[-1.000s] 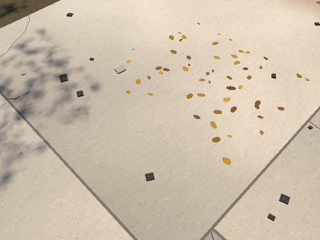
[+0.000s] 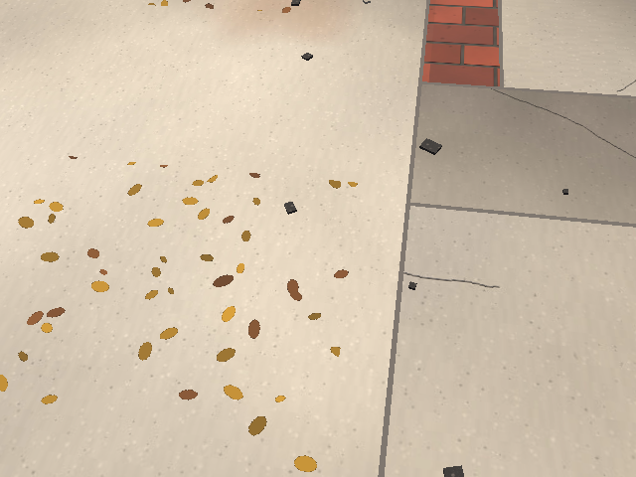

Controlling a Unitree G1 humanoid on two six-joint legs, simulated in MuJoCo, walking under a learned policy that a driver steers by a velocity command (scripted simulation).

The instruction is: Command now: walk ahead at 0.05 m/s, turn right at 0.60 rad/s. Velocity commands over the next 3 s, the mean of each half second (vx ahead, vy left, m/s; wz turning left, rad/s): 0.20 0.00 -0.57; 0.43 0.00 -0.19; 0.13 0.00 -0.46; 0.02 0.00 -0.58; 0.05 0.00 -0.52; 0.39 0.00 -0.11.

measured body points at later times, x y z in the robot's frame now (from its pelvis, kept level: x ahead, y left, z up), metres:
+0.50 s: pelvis +0.07 +0.05 +0.01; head +0.08 +0.07 +0.46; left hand +0.26 +0.29 -0.11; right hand +0.05 -0.25 -0.09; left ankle +0.04 +0.15 -0.74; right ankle +0.08 -0.11 -0.65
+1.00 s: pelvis +0.28 -0.09 +0.01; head +0.30 -0.11 +0.46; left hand +0.42 +0.14 -0.12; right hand +0.24 -0.35 -0.13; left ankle +0.36 +0.05 -0.66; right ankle +0.23 -0.14 -0.74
